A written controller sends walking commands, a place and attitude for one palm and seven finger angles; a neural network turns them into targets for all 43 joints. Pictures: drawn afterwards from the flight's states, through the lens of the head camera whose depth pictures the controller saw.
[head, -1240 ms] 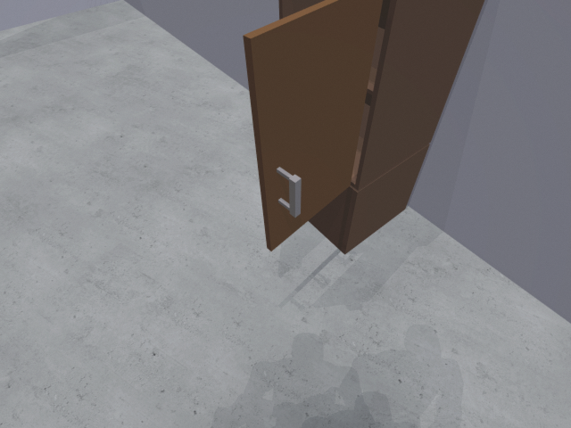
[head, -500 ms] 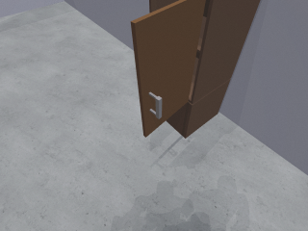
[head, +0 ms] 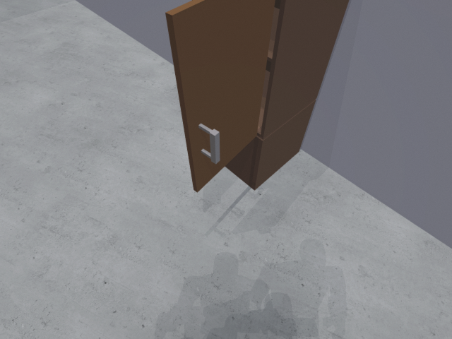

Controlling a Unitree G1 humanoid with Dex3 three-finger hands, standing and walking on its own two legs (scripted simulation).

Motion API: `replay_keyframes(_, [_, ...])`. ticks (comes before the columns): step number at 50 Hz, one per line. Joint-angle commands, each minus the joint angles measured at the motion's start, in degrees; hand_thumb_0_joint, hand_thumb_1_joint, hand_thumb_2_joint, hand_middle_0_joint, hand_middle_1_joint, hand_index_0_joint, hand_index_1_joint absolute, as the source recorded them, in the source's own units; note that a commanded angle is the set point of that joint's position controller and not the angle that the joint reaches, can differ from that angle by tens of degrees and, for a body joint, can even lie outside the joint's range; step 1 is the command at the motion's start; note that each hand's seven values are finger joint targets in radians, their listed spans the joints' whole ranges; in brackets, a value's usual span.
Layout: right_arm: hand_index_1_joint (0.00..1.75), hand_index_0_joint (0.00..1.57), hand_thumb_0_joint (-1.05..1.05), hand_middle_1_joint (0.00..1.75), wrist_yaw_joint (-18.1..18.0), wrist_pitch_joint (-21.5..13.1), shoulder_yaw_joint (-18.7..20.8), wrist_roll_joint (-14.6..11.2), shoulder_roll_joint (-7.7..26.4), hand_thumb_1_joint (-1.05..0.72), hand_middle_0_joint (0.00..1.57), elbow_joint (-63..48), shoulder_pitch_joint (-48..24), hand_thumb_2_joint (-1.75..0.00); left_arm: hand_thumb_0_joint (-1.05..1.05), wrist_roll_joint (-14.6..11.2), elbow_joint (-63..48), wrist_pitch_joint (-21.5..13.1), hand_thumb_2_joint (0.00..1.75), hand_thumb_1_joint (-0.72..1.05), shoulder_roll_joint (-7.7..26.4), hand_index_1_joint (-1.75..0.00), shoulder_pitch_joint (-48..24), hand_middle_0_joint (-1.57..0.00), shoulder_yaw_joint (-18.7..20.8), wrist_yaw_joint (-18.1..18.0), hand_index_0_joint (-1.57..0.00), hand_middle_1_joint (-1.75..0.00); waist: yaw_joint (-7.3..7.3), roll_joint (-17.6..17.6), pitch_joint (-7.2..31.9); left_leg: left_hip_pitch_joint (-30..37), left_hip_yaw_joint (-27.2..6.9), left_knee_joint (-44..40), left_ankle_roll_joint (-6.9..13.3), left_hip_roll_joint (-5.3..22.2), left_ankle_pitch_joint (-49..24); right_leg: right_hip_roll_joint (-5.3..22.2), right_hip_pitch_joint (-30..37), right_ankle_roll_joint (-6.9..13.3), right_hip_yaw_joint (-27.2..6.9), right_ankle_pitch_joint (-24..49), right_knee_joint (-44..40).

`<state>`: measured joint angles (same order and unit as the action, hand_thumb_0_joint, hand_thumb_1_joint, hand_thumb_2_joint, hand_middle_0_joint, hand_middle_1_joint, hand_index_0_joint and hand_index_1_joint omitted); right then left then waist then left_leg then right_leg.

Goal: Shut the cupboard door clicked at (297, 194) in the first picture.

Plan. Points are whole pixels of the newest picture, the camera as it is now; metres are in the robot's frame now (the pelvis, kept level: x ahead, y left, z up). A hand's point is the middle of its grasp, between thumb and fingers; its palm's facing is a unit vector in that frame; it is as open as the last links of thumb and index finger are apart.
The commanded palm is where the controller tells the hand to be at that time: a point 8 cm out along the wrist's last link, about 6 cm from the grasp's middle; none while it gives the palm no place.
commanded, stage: walk around to get in front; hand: left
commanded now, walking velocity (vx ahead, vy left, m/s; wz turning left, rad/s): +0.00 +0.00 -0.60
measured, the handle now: (209, 144) +0.62 +0.09 -0.11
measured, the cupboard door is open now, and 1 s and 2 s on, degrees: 97 97 97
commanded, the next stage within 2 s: none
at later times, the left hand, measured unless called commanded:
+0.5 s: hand out of the picture +0.12 +0.15 -0.16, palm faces -0.24 -0.93 -0.29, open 7.3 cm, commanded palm none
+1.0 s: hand (196, 316) +0.18 +0.08 -0.16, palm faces -0.54 -0.80 -0.26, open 7.4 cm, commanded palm none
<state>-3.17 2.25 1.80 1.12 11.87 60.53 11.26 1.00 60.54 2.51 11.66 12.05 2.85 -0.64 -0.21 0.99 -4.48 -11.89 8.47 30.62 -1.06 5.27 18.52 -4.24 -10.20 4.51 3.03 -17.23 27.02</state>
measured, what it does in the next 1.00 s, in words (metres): steps on the spot, turning right: right foot, then left foot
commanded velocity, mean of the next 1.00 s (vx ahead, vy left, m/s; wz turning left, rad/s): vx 0.00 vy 0.00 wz -0.60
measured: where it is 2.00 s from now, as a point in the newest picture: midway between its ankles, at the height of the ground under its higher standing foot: outside the picture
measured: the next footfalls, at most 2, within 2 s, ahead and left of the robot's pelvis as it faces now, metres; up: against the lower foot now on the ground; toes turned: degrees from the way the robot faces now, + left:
right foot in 0.38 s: +0.00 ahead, -0.15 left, +0.00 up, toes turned -15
left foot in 0.68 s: +0.06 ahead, +0.09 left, +0.00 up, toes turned -20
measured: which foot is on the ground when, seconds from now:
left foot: down 0.00-0.36, up 0.38-0.66, down 0.68-0.98, up 1.00-1.00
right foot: down 0.00-0.08, up 0.10-0.36, down 0.38-0.68, up 0.70-0.96, down 0.98-1.00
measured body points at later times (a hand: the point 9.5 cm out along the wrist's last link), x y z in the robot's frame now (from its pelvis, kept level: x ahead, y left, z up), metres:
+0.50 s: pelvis -0.02 -0.03 -0.01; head +0.04 -0.06 +0.43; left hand +0.13 +0.20 -0.14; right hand -0.03 -0.30 -0.17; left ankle -0.03 +0.12 -0.67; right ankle -0.04 -0.14 -0.74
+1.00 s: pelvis -0.03 -0.05 -0.01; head +0.02 -0.09 +0.43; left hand +0.21 +0.12 -0.14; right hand -0.13 -0.30 -0.16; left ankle +0.02 +0.10 -0.73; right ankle -0.08 -0.14 -0.74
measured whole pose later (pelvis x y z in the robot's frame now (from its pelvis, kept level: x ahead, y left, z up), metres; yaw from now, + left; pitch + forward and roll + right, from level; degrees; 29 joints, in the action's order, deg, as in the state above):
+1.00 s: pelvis -0.03 -0.05 -0.01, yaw -33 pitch +1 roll +0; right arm -1.6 1.3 2.5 1.4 14.2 52.3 13.3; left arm 1.2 50.9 2.4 15.1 6.8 4.0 2.6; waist -0.2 1.3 -6.8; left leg -15.3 9.3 39.2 -3.9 9.6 23.0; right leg 0.5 -17.9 0.8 3.9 -15.2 33.6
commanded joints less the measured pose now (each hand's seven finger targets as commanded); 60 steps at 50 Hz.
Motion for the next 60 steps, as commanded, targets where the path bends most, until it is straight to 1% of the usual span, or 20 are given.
replay_keyframes(1, [0.3, 0.2, 0.0, 0.3, -0.45, -0.8, 1.9, -0.31, 6.18, -0.9, 0.2, -3.22, 4.59, -0.9, 0.0, 0.24, -5.17, -0.52, 0.9, 0.9, 10.71, -0.3, -0.35, -0.2, 3.02, -0.36, -0.2, -0.3, -1.01, -4.12, 3.49, 2.08, -2.95, 0.0, 0.19, 2.11, -4.12, 14.47, -3.65, 3.21, -16.21, 27.19, -3.49])
replay_keyframes(4, [0.3, 0.2, 0.0, 0.3, -0.77, -1.87, 2.92, 0.62, 11.0, -0.9, 0.2, -2.52, 10.08, -0.9, 0.0, 0.06, -8.57, 0.07, 0.9, 0.9, 6.08, -0.3, -4.27, -0.2, 2.42, 0.57, -0.2, -0.3, -3.38, 15.6, 3.6, 11.26, -17.98, -14.26, 9.41, 19.99, -21.69, 2.49, -18.46, -3.44, -2.88, -5.52, 19.94])
replay_keyframes(5, [0.3, 0.2, 0.0, 0.3, -0.94, -2.23, 2.8, 0.79, 10.95, -0.9, 0.2, -2.42, 10.88, -0.9, 0.0, 0.46, -9.43, 0.5, 0.9, 0.9, 6.64, -0.3, -5.37, -0.2, 2.87, 0.73, -0.2, -0.3, -3.06, 13.1, 3.52, 9.76, -18.8, -14.92, 12.67, 23.75, -26.43, 3.2, -20.6, -3.95, -4.96, -16.2, 33.19])
replay_keyframes(8, [0.3, 0.2, 0.0, 0.3, -0.94, -3.02, 2.55, 1.01, 10.33, -0.9, 0.2, -5.15, 4.52, -0.9, 0.0, 0.57, -9.51, 0.74, 0.9, 0.9, 4.51, -0.3, -4.58, -0.2, 3.2, 1.83, -0.2, -0.3, 0.42, 3.99, 3.47, 7.59, -8.97, -12.0, 10.43, 19.02, -29.02, 6.71, -20.75, -5.1, -4.65, -11.7, 35.49])
replay_keyframes(16, [0.3, 0.2, 0.0, 0.3, 0.51, -2.07, 4.03, 0.67, 12.7, -0.9, 0.2, -6.29, 2.88, -0.9, 0.0, 0.68, -9.54, -0.04, 0.9, 0.9, 5.36, -0.3, -0.92, -0.2, 3.28, 2.45, -0.2, -0.3, 1.62, 7.13, 5.8, 1.61, 2.9, 0.66, 3.31, 14.58, -22.8, 4.42, -2.44, -4.08, 4.14, 2.26, 5.75])
replay_keyframes(17, [0.3, 0.2, 0.0, 0.3, 0.76, -1.87, 4.02, 0.22, 11.52, -0.9, 0.2, -7.35, 2.02, -0.9, 0.0, 0.88, -8.56, -0.61, 0.9, 0.9, 8.56, -0.3, 2.54, -0.2, 4.05, 2.15, -0.2, -0.3, 3.57, 0.23, 6.97, -4.25, 5.11, 9.85, 0.5, 11.16, -15.12, 7.68, 5.09, -2.51, -0.46, 13.36, -1.27])
replay_keyframes(18, [0.3, 0.2, 0.0, 0.3, 1.33, -1.52, 2.95, -0.29, 6.51, -0.9, 0.2, -10.51, 0.36, -0.9, 0.0, 1.3, -8.34, -1.5, 0.9, 0.9, 16.08, -0.3, 5.47, -0.2, 5.47, 1.14, -0.2, -0.3, 5.19, -20.09, 7.97, -19.61, 6.83, 25.17, -3.01, 1.91, 14.4, 23.52, 12.47, 3.99, -23.96, 33.06, -6.95])
replay_keyframes(19, [0.3, 0.2, 0.0, 0.3, 0.94, -0.68, 2.61, -0.5, 7.32, -0.9, 0.2, -11.77, -1.54, -0.9, 0.0, 0.23, -8.02, -1.34, 0.9, 0.9, 18.42, -0.3, 8.09, -0.2, 5.43, 0.48, -0.2, -0.3, 6.76, -17.36, 8.38, -20.92, -2.58, 33.92, -2.93, 0.7, 20.68, 27.81, 8.68, 9.47, -27.39, 37.88, -6.7])
replay_keyframes(23, [0.3, 0.2, 0.0, 0.3, 1.0, -0.72, 2.62, -0.49, 6.45, -0.9, 0.2, -11.22, -2.88, -0.9, 0.0, 0.81, -11.43, -1.1, 0.9, 0.9, 12.52, -0.3, -1.97, -0.2, 4.46, -0.81, -0.2, -0.3, 1.3, -11.35, 8.81, -18.36, -8.25, 35.04, -3.04, 0.81, 9.76, 18.68, 1.77, 7.45, -21.33, 27.19, -3.83])
replay_keyframes(31, [0.3, 0.2, 0.0, 0.3, 0.7, -1.54, 2.25, -1.13, 5.94, -0.9, 0.2, -11.12, 1.71, -0.9, 0.0, 0.51, -12.38, -0.35, 0.9, 0.9, 12.79, -0.3, -3.59, -0.2, 4.46, 0.28, -0.2, -0.3, -1.15, -10.47, 8.05, -1.23, -6.15, 2.59, -1.97, -4.28, 0.08, 12.93, -6.52, 3.4, -23.54, 20.32, -1.79])
replay_keyframes(32, [0.3, 0.2, 0.0, 0.3, 0.4, -2.08, 2.47, -1.04, 7.27, -0.9, 0.2, -10.59, 4.03, -0.9, 0.0, 0.12, -12.85, -0.17, 0.9, 0.9, 11.54, -0.3, -4.83, -0.2, 4.05, 0.44, -0.2, -0.3, -2.75, -7.78, 8.26, 6.83, -7.04, -5.68, -1.28, -2.48, -3.56, 10.81, -12.84, 0.73, -22.06, 16.03, 0.7])
replay_keyframes(34, [0.3, 0.2, 0.0, 0.3, -0.06, -2.78, 4.0, 0.54, 16.81, -0.9, 0.2, -11.59, 6.34, -0.9, 0.0, -0.32, -15.85, 0.02, 0.9, 0.9, 6.98, -0.3, -5.6, -0.2, 2.84, 1.67, -0.2, -0.3, -3.75, 17.46, 6.66, 9.5, -32.44, -17.77, 9.56, 23.47, -7.12, 0.22, -26.42, -6.15, -5.84, -17.43, 24.44])
replay_keyframes(35, [0.3, 0.2, 0.0, 0.3, -0.11, -2.82, 3.6, 0.74, 16.27, -0.9, 0.2, -11.69, 5.03, -0.9, 0.0, 0.56, -15.69, 0.18, 0.9, 0.9, 9.32, -0.3, -7.05, -0.2, 3.49, 2.12, -0.2, -0.3, -3.39, 10.81, 4.84, 2.59, -31.96, -17.36, 12.63, 24.56, -9.13, 2.86, -25.16, -6.55, -8.4, -16.45, 35.25])
replay_keyframes(40, [0.3, 0.2, 0.0, 0.3, -0.04, -3.03, 2.3, 0.93, 11.6, -0.9, 0.2, -12.92, 0.04, -0.9, 0.0, 0.23, -13.77, 0.44, 0.9, 0.9, 6.06, -0.3, -5.41, -0.2, 2.85, 3.33, -0.2, -0.3, 0.07, 10.47, 5.91, 6.46, -7.71, -8.06, 7.36, 12.15, -35.34, 5.24, -21.78, -8.22, -1.88, -9.39, 33.08])
replay_keyframes(47, [0.3, 0.2, 0.0, 0.3, 0.84, -2.14, 3.92, 0.23, 14.61, -0.9, 0.2, -10.98, 3.43, -0.9, 0.0, 0.12, -13.01, -0.78, 0.9, 0.9, 7.24, -0.3, -3.57, -0.2, 2.5, 3.33, -0.2, -0.3, 0.32, 9.94, 8.28, 4.27, -2.82, 2.48, 3.07, 12.54, -34.36, 2.96, -1.75, -4.83, 3.7, 3.74, 1.89])
replay_keyframes(48, [0.3, 0.2, 0.0, 0.3, 1.31, -2.05, 3.93, -0.27, 13.43, -0.9, 0.2, -11.78, 2.88, -0.9, 0.0, 0.42, -11.6, -1.24, 0.9, 0.9, 10.99, -0.3, 1.34, -0.2, 3.15, 2.84, -0.2, -0.3, 2.69, 2.66, 10.72, -3.65, 0.0, 10.71, 0.17, 10.16, -25.27, 7.64, 9.87, -2.83, -1.85, 17.56, -3.05])
replay_keyframes(49, [0.3, 0.2, 0.0, 0.3, 1.41, -1.98, 2.67, -0.77, 8.16, -0.9, 0.2, -14.52, 0.24, -0.9, 0.0, 0.98, -10.36, -1.65, 0.9, 0.9, 17.93, -0.3, 5.38, -0.2, 4.72, 1.71, -0.2, -0.3, 4.76, -18.26, 11.01, -20.65, 4.21, 24.75, -3.43, 0.78, 11.48, 24.04, 19.02, 3.95, -23.16, 41.2, -4.89])
replay_keyframes(50, [0.3, 0.2, 0.0, 0.3, 0.7, -1.22, 2.11, -0.9, 9.4, -0.9, 0.2, -15.53, -1.62, -0.9, 0.0, -0.02, -9.66, -1.58, 0.9, 0.9, 19.29, -0.3, 8.34, -0.2, 4.7, 1.0, -0.2, -0.3, 6.79, -16.33, 11.14, -21.96, -4.79, 32.92, -3.28, 0.08, 20.67, 28.42, 14.73, 9.58, -25.35, 48.25, -3.94])
replay_keyframes(54, [0.3, 0.2, 0.0, 0.3, 1.0, -0.33, 2.26, -0.59, 8.11, -0.9, 0.2, -12.65, -1.95, -0.9, 0.0, 0.24, -13.19, -0.77, 0.9, 0.9, 13.14, -0.3, -2.64, -0.2, 3.74, -0.23, -0.2, -0.3, 1.3, -10.24, 8.33, -19.03, -8.25, 35.71, -3.76, 1.23, 8.2, 18.18, 2.99, 6.99, -18.67, 26.87, -4.97])
replay_keyframes(60, [0.3, 0.2, 0.0, 0.3, 1.56, -0.41, 2.18, -0.68, 6.57, -0.9, 0.2, -12.39, -0.6, -0.9, 0.0, 0.67, -13.63, -0.71, 0.9, 0.9, 13.75, -0.3, -3.36, -0.2, 3.67, 0.31, -0.2, -0.3, 0.92, -8.98, 6.67, -11.67, -6.7, 19.0, -3.05, -2.37, 5.87, 15.19, -2.62, 6.61, -22.16, 13.1, -7.5])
